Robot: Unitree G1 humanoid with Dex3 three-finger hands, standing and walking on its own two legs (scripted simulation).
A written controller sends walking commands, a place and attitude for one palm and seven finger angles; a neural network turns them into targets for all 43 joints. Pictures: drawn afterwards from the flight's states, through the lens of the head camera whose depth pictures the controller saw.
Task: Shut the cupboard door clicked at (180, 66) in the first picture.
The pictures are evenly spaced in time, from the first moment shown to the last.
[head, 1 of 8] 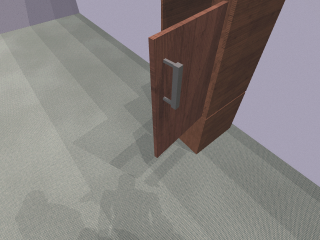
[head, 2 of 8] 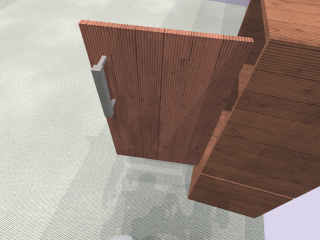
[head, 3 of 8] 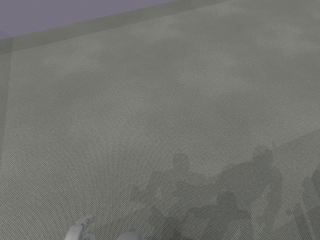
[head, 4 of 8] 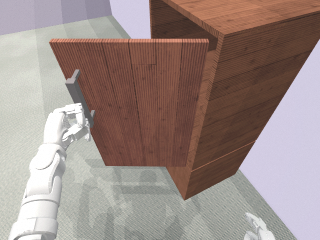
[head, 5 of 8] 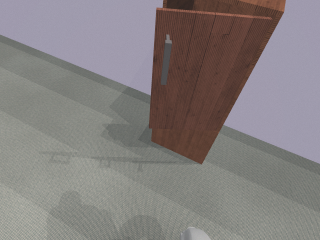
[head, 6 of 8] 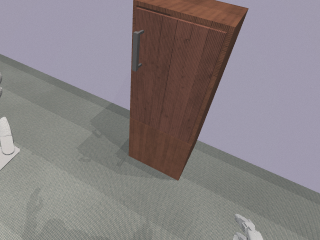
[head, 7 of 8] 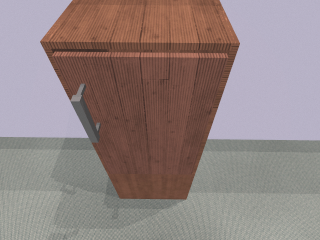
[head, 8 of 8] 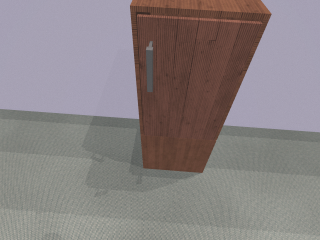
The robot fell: no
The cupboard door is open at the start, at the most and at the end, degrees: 98 98 0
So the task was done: yes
